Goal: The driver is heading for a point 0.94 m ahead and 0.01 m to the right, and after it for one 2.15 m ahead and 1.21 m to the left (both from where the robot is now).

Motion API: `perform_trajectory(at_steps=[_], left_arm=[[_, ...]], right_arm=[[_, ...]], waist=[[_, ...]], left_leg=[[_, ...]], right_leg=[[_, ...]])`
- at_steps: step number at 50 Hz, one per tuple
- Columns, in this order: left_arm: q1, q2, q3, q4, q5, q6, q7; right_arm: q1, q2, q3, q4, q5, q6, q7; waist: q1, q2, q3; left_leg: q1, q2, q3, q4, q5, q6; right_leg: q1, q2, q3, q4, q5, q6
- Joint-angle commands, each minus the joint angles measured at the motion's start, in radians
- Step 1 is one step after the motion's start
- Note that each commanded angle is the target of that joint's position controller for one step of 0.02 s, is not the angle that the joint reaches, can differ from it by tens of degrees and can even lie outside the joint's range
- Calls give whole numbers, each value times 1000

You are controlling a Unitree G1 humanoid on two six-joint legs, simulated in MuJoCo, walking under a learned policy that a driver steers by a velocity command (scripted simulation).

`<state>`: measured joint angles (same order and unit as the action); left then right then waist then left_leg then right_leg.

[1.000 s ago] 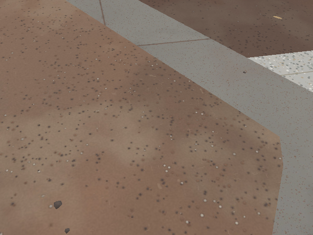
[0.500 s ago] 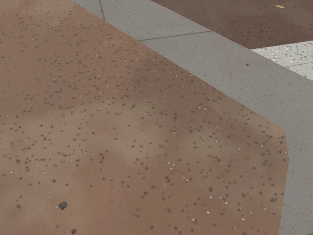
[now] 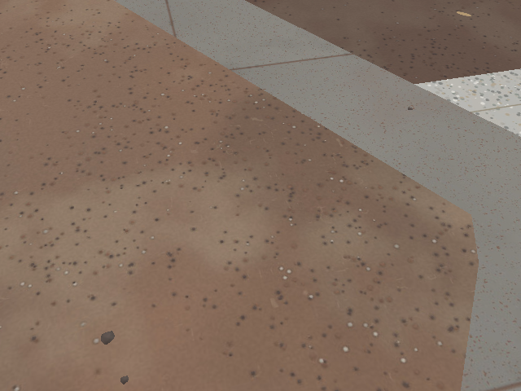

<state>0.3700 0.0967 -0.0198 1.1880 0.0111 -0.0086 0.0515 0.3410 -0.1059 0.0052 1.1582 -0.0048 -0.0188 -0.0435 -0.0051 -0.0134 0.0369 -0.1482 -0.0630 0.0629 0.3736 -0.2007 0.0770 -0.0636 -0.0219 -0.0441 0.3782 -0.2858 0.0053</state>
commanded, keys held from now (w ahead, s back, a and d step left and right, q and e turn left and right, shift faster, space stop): no key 0.10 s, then w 0.90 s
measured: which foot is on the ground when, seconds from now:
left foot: down 0.00-0.44, up 0.46-0.88, down 0.90-1.00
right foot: down 0.00-0.20, up 0.22-0.42, down 0.44-0.92, up 0.94-1.00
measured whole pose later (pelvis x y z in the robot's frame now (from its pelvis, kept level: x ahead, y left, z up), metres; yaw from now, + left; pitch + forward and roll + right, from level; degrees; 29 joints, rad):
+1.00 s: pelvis +0.31 -0.02 -0.02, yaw -1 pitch +0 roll +1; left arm 0.43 0.15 0.03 1.08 0.01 -0.09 0.00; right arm 0.13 -0.19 -0.06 0.98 -0.02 -0.08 0.01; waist 0.02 -0.01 0.08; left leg -0.37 -0.06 0.15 0.55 -0.18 0.12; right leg -0.23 0.00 -0.01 1.19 -0.36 -0.10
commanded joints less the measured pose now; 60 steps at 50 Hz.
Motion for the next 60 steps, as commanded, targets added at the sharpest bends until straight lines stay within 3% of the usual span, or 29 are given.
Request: perform_trajectory(at_steps=[1, 5, 9, 12, 14, 16, 18, 21, 22, 23, 24, 25, 28, 31, 36, 40, 42, 44, 45, 46, 47, 48, 49, 50, 51, 52, 55, 57, 60], left_arm=[[103, 53, 7, 4, 0, -2, 1], [110, 51, 7, 2, -1, -3, 0], [125, 56, 17, -16, 13, 1, -7], [70, 28, 15, -67, 32, -7, -26], [24, 45, 23, -101, 31, -24, -38], [15, 56, 32, -125, 22, -40, -51], [48, 43, 35, -126, 13, -50, -55], [210, 26, 43, -64, 8, -52, -45], [278, 58, 52, -49, 16, -57, -38], [369, 149, 72, -49, 22, -64, -29], [361, 203, 89, -43, 17, -51, -29], [269, 175, 83, -71, 16, -49, -32], [165, 131, 69, -113, 3, -79, -38], [236, 106, 58, -83, 5, -96, -38], [276, 104, 43, -73, 10, -104, -36], [275, 142, 48, -68, 12, -111, -30], [241, 168, 55, -70, 11, -114, -27], [204, 198, 65, -73, 9, -106, -25], [192, 192, 64, -82, 2, -103, -28], [244, 104, 48, -113, -17, -99, -39], [285, 105, 60, -115, -31, -96, -49], [168, 148, 71, -148, -12, -90, -47], [81, 150, 73, -174, -1, -95, -52], [59, 129, 74, -174, 4, -93, -54], [67, 113, 76, -173, 19, -81, -58], [96, 88, 73, -168, 28, -67, -64], [34, 94, 77, -193, 29, -41, -74], [-74, 113, 80, -232, 27, -35, -81], [-219, 123, 79, -279, 18, -34, -86]], right_arm=[[86, -64, -7, -3, 0, -3, -1], [91, -62, -6, -3, 0, -4, 0], [121, -121, -32, -7, 0, 11, 2], [217, -152, -57, 4, -6, 19, 11], [205, -156, -64, -6, -18, 10, 15], [150, -168, -69, -31, -17, -5, 18], [81, -169, -70, -55, -5, -14, 19], [19, -156, -71, -77, 5, -16, 23], [-14, -125, -63, -99, 0, -23, 26], [-43, -42, -39, -138, 5, -33, 37], [-55, -91, -49, -157, -29, -34, 44], [-66, -117, -54, -165, -44, -38, 57], [-51, -107, -57, -146, -30, -48, 81], [-104, -101, -60, -160, -26, -36, 83], [-334, -83, -48, -253, -19, -31, 80], [-412, -97, -40, -294, -10, -34, 77], [-342, -127, -52, -283, -12, -40, 65], [-80, -170, -78, -200, -11, -55, 49], [70, -209, -97, -155, -28, -62, 41], [192, -307, -122, -145, -54, -64, 36], [154, -315, -127, -144, -31, -50, 50], [24, -275, -116, -161, -10, -49, 55], [-55, -201, -95, -174, -4, -58, 59], [-82, -153, -80, -169, -11, -68, 60], [-70, -117, -67, -154, -9, -75, 54], [-48, -112, -61, -141, -9, -83, 48], [26, -146, -59, -117, -7, -101, 40], [71, -160, -57, -112, -6, -101, 40], [137, -143, -45, -105, -3, -97, 42]], waist=[[-1, 5, 83], [-1, 5, 83], [-9, 66, 96], [-49, 131, 161], [-46, 106, 156], [-15, 73, 114], [27, 82, 91], [96, 56, 98], [119, -16, 93], [144, -238, 49], [120, -219, 139], [62, -116, 194], [-1, -24, 154], [8, -43, 115], [44, -79, 132], [48, -113, 126], [0, -118, 76], [-113, -105, -65], [-171, -86, -143], [-162, 81, -279], [-115, 179, -347], [-68, 82, -184], [-51, 32, -64], [-15, -6, 0], [18, -4, 21], [37, 28, 20], [53, 45, 45], [34, 56, 68], [-1, 57, 84]], left_leg=[[-10, 148, -151, -81, 94, -3], [-15, 148, -153, -82, 88, -3], [-47, 150, -219, -117, -408, 56], [-48, 315, -454, -242, -697, 162], [-85, 373, -520, -289, -614, 201], [-83, 366, -465, -290, -493, 186], [-143, 307, -347, -262, -405, 145], [-339, 194, -200, -101, -431, 107], [-449, 145, -139, 51, -411, 82], [-564, 29, 10, 376, -347, 31], [-655, 42, 1, 551, -324, 37], [-653, 97, -46, 640, -233, 38], [-589, 133, -48, 651, -39, 4], [-615, 127, -11, 653, 49, -12], [-597, 100, 55, 449, 114, -30], [-450, 61, 95, 254, 121, 16], [-324, 20, 105, 217, 77, 60], [-55, -21, 97, 143, 86, 101], [171, 57, 19, 116, 65, 125], [424, 352, -366, 86, -99, 203], [480, 490, -788, -99, -164, 307], [336, 442, -658, -143, -286, 259], [176, 406, -528, -182, -239, 223], [62, 361, -428, -212, -131, 187], [-14, 315, -340, -226, -42, 155], [-54, 302, -293, -232, 21, 148], [-53, 263, -197, -250, 176, 140], [-21, 248, -157, -264, 231, 130], [36, 212, -102, -258, 374, 100]], right_leg=[[-99, -85, 74, -66, 103, -37], [-103, -84, 75, -64, 100, -37], [-190, -2, 10, 52, -226, -62], [-361, 26, -56, 263, -235, -78], [-379, -6, -18, 396, -215, -84], [-373, -25, 10, 420, -215, -89], [-255, -6, -15, 304, -170, -90], [67, 69, -90, 35, -31, -85], [178, -11, 22, -38, -106, -93], [242, -267, 417, -251, -416, -144], [129, -381, 614, -326, -601, -212], [27, -373, 601, -331, -586, -226], [17, -248, 340, -337, -192, -171], [81, -190, 192, -291, 135, -153], [73, -156, 85, -247, 515, -159], [102, -173, 47, -213, 696, -161], [144, -186, 24, -102, 961, -155], [145, -175, 1, 196, 1061, -138], [-2, -145, -10, 413, 845, -129], [-269, -37, -49, 784, 305, -108], [-485, 102, 53, 1041, -206, -100], [-571, 16, 104, 1048, -109, -117], [-569, -20, 91, 988, -26, -118], [-522, -52, 89, 920, 14, -119], [-466, -71, 89, 868, 25, -111], [-422, -77, 85, 828, 23, -100], [-471, -85, 50, 750, 64, -75], [-553, -96, 26, 670, 143, -59], [-606, -80, -15, 524, 241, -46]])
